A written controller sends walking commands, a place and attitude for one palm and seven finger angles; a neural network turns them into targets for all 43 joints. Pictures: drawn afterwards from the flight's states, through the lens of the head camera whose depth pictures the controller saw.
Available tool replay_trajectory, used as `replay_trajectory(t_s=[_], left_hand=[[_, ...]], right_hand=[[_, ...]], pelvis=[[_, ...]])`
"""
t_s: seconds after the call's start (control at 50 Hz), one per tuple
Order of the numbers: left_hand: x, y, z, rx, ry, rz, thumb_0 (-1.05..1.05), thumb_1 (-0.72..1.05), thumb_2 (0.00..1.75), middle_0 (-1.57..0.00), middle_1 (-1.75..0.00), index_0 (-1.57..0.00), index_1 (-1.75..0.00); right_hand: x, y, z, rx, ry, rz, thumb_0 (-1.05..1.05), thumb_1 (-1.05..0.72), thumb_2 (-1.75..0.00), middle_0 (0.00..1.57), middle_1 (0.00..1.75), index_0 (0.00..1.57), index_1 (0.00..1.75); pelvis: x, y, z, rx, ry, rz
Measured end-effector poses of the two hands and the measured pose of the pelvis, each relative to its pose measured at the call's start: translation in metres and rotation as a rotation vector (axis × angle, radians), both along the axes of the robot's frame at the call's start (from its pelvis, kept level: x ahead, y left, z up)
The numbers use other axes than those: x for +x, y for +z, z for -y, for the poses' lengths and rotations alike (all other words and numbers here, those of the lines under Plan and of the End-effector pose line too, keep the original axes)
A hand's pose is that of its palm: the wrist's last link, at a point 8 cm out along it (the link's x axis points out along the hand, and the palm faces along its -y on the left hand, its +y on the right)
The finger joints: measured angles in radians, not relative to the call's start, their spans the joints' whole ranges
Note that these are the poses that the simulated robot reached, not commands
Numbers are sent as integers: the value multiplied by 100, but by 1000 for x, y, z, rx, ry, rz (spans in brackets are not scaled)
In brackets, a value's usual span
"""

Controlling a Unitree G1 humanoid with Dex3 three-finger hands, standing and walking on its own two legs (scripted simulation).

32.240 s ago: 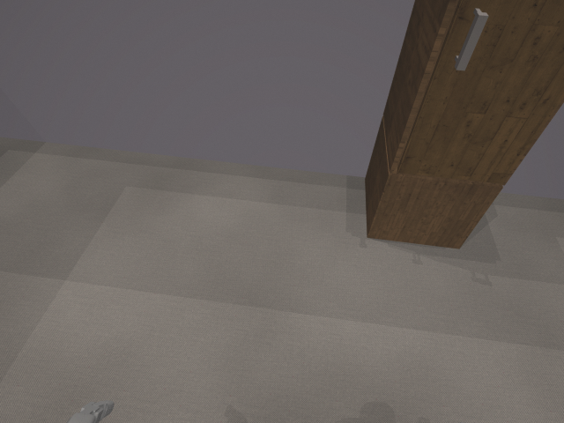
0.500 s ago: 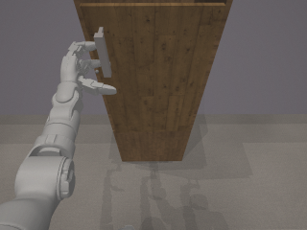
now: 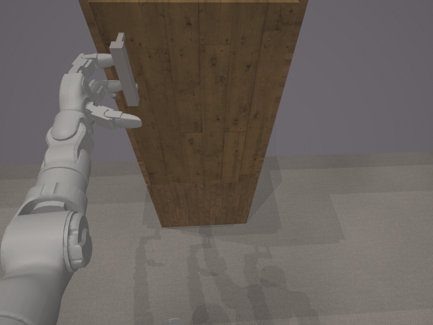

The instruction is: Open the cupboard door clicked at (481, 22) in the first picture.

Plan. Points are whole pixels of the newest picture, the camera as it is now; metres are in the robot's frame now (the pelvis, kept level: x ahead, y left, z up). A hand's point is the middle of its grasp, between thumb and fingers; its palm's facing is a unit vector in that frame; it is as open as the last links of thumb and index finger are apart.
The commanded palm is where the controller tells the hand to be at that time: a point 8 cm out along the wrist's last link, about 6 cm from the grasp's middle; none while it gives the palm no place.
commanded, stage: move the hooked fingers beside the handle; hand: left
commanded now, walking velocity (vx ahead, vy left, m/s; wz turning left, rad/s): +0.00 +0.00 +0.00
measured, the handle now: (127, 70) +0.57 +0.17 +0.15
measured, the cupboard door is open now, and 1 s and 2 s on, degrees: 0 0 0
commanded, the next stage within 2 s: slide the fingers in behind the handle in 1.92 s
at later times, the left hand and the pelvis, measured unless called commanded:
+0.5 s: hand (98, 94) +0.49 +0.20 +0.16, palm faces +0.05 -1.00 +0.02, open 14.0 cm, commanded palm +0.46 +0.25 +0.15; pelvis +0.01 +0.00 +0.00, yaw -2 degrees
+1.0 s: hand (91, 92) +0.49 +0.22 +0.16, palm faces +0.04 -1.00 +0.02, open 14.0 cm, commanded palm +0.47 +0.27 +0.15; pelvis +0.00 +0.01 +0.00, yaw -2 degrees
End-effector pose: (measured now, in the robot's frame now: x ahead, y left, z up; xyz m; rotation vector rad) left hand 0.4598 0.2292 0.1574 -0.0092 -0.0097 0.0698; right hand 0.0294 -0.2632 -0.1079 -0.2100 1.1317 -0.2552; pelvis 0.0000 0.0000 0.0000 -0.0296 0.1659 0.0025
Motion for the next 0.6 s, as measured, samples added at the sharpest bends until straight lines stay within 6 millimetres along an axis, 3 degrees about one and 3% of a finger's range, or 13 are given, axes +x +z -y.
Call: replay_trajectory(t_s=[0.24, 0.44, 0.6], left_hand=[[9, -4, -7, -25, -12, 2, -2, -50, 30, -29, -122, -29, -120], [6, -4, -26, -13, -9, -12, -2, -50, 30, -29, -120, -30, -120], [4, 2, -29, -19, -29, 14, -2, -50, 30, -29, -120, -29, -120]], right_hand=[[-5, 3, 5, -8, -58, -19, 0, -91, -90, 20, 29, 20, 30], [4, 6, 3, -9, -69, -14, 0, -91, -90, 20, 29, 20, 30], [14, 6, 0, -13, -55, -1, 0, -91, -90, 20, 29, 20, 30]], pelvis=[[7, 2, 3, 5, -30, -12], [13, 3, 1, 3, -33, -8], [14, 3, -4, 0, -29, -5]])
